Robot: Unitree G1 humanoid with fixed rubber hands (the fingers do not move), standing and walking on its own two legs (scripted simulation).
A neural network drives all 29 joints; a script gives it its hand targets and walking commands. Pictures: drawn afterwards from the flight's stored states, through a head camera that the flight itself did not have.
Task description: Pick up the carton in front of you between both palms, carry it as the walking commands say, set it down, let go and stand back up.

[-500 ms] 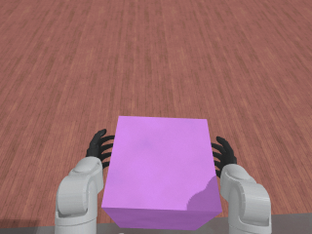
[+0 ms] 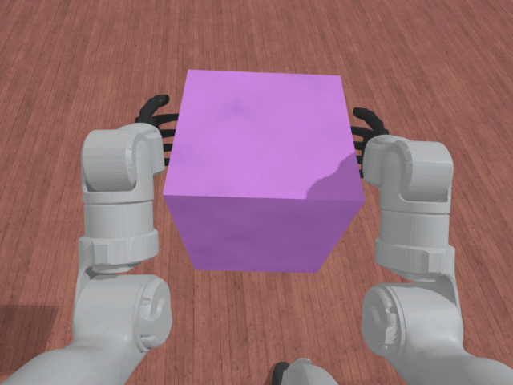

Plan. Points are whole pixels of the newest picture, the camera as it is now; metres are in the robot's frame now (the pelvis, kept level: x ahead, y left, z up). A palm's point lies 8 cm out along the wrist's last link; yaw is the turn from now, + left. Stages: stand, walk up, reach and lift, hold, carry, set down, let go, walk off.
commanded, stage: carry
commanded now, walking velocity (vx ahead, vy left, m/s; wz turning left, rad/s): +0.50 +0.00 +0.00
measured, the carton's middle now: (260, 183) +0.40 -0.01 +0.10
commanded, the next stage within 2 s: none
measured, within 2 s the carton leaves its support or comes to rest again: neither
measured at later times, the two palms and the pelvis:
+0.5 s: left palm (184, 23) +0.74 +0.14 +0.18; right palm (331, 36) +0.72 -0.16 +0.17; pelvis +0.33 +0.01 +0.04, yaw -1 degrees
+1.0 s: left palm out of the picture +0.94 +0.15 +0.24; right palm out of the picture +0.97 -0.15 +0.24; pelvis +0.56 -0.03 +0.09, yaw +0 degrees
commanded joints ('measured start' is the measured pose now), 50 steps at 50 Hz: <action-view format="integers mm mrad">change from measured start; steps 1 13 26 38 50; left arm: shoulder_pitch -649 -727 -577 -560 -762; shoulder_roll -1049 -1121 -1037 -906 -1117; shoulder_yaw -553 -686 -648 -578 -636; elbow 52 -393 -163 -66 -153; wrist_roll -411 -482 -367 -273 -496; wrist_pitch -2 -45 -20 -8 10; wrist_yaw -209 -215 -231 -184 -254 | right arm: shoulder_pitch -775 -615 -725 -775 -662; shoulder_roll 1028 976 1088 1028 1001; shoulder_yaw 543 530 707 644 507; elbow -59 -311 -308 -172 -112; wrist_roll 440 222 440 471 276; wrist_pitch -28 -74 -59 -21 -24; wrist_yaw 245 161 252 275 187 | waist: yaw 101 128 -79 88 71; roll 71 -89 57 -162 -140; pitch -487 -554 -535 -690 -607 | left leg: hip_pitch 23 -760 499 -284 -137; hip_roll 107 -10 229 -21 -75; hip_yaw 9 -145 -491 -118 -105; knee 351 639 59 514 34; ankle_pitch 836 -6 985 64 88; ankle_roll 54 39 227 -26 -4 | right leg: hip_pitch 541 994 -233 943 764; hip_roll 73 -239 30 -315 -168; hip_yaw -61 330 163 434 208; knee -143 -214 697 -103 -140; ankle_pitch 51 395 -309 909 539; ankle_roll -33 -154 37 -164 -68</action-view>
